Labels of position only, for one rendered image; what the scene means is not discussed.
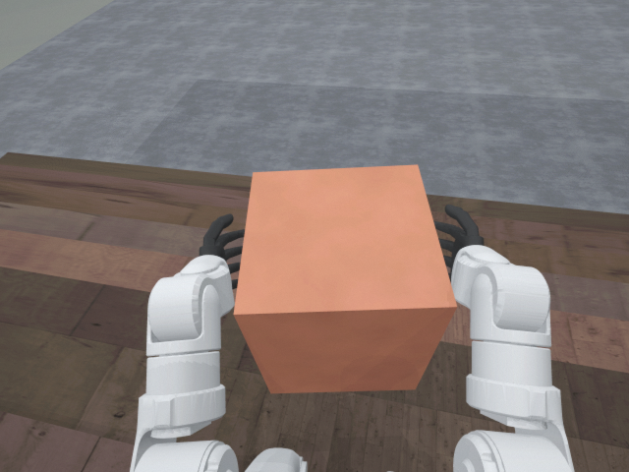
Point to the robot right upper arm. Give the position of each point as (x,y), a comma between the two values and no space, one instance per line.
(488,451)

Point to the carton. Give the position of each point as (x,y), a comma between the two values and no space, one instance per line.
(342,283)

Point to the left robot hand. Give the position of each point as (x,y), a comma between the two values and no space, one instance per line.
(213,244)

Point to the right robot hand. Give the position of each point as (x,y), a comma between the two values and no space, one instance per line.
(467,236)

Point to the robot left upper arm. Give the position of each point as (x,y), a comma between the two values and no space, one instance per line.
(204,456)

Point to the robot right forearm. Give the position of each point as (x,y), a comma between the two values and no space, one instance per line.
(511,380)

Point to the robot left forearm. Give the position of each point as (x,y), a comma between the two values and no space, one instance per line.
(183,390)

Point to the robot left thigh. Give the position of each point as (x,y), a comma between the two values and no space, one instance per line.
(278,460)

